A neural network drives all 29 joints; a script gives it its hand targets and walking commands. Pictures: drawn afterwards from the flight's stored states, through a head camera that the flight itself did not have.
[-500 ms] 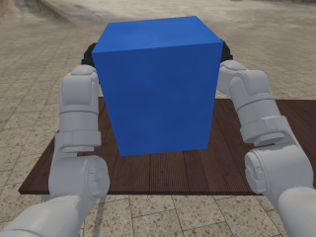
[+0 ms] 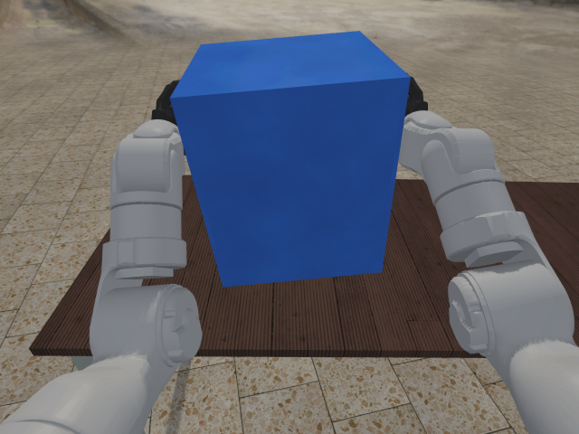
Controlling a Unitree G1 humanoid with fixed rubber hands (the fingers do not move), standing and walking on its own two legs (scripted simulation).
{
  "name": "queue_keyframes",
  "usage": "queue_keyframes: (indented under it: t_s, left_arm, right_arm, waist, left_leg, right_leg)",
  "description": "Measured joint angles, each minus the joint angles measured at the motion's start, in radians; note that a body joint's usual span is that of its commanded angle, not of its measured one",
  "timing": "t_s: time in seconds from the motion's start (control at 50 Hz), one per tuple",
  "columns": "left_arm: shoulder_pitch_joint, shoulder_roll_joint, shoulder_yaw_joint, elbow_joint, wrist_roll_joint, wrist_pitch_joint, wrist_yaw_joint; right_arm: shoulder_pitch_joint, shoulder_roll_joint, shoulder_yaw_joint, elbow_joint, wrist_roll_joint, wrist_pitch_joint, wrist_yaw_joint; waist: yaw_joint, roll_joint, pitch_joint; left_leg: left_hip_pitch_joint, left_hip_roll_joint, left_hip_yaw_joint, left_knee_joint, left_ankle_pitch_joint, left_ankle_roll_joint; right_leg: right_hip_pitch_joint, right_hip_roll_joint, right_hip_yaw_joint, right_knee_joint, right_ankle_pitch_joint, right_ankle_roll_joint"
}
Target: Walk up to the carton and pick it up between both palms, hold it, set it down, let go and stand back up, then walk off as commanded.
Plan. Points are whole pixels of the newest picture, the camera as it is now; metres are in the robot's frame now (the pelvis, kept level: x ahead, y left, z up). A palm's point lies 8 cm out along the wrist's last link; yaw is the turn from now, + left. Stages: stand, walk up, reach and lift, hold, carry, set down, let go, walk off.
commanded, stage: hold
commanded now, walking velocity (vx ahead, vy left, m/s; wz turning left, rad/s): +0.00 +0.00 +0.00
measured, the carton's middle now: (291, 158) +0.37 +0.00 +0.27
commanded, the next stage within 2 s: none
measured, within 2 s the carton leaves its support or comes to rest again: neither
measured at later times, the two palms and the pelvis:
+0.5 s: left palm (163, 132) +0.37 +0.16 +0.31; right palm (408, 127) +0.36 -0.15 +0.32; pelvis +0.00 +0.00 +0.00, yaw +0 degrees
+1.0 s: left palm (164, 129) +0.37 +0.15 +0.31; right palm (409, 125) +0.36 -0.15 +0.32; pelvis +0.00 +0.00 +0.00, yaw +0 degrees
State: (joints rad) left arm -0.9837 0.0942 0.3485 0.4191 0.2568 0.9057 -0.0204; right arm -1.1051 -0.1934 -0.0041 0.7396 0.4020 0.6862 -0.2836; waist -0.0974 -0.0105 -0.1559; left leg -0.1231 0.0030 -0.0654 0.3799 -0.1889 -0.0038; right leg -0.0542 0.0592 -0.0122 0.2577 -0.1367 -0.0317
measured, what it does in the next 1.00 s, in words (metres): stands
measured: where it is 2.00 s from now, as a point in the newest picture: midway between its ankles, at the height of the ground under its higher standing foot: outside the picture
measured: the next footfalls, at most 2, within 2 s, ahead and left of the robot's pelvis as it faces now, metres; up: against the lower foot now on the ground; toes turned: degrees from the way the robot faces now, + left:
none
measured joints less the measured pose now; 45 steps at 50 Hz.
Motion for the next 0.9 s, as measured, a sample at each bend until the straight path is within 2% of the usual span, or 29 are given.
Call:
queue_keyframes:
  t_s: [0.1,0.18,0.24,0.32,0.56,0.66,0.9]
  left_arm:
    - [0.002,0.008,-0.004,-0.018,-0.008,0.0,-0.001]
    - [-0.018,0.001,0.01,0.013,0.007,0.004,-0.006]
    - [-0.003,0.0,-0.007,-0.01,-0.002,-0.005,-0.001]
    - [-0.009,-0.012,0.026,0.002,0.006,-0.011,-0.004]
    - [-0.026,0.015,0.017,0.033,0.0,-0.011,-0.018]
    - [0.005,0.01,-0.001,-0.031,0.002,0.002,-0.014]
    - [-0.017,-0.001,0.012,0.014,0.002,-0.013,-0.007]
  right_arm:
    - [0.02,0.0,0.016,-0.037,0.006,-0.004,-0.009]
    - [0.008,-0.006,0.016,-0.012,0.003,0.006,-0.002]
    - [0.022,-0.013,0.024,-0.05,0.009,0.008,-0.008]
    - [0.008,-0.013,0.027,-0.033,0.004,0.013,-0.008]
    - [-0.002,0.01,-0.003,-0.012,-0.017,0.011,-0.009]
    - [0.017,0.003,0.017,-0.043,0.009,-0.001,-0.012]
    - [0.007,-0.004,0.007,-0.032,-0.009,0.013,-0.007]
  waist:
    - [-0.005,0.002,0.003]
    - [0.008,0.009,0.007]
    - [0.006,0.017,0.002]
    - [0.015,0.018,-0.001]
    - [0.005,-0.002,-0.001]
    - [0.002,0.001,-0.003]
    - [0.012,0.014,-0.003]
  left_leg:
    - [0.0,0.003,0.001,0.006,-0.004,-0.001]
    - [0.004,0.003,0.007,0.003,-0.003,-0.001]
    - [-0.004,0.002,0.001,0.005,-0.001,0.0]
    - [0.002,0.002,0.005,-0.002,0.001,0.0]
    - [-0.002,0.002,-0.009,0.002,0.001,-0.004]
    - [-0.006,0.001,-0.006,0.005,-0.001,-0.003]
    - [-0.009,-0.002,0.0,0.006,0.002,0.003]
  right_leg:
    - [0.002,0.004,0.003,0.0,0.0,-0.001]
    - [-0.001,0.003,0.009,0.008,-0.002,-0.001]
    - [-0.002,0.003,0.004,-0.002,0.003,-0.001]
    - [-0.001,0.003,0.009,0.001,0.001,0.0]
    - [0.0,0.005,-0.002,0.002,-0.001,-0.004]
    - [-0.003,0.004,0.001,0.001,0.0,-0.002]
    - [-0.008,0.002,0.009,0.004,0.003,0.003]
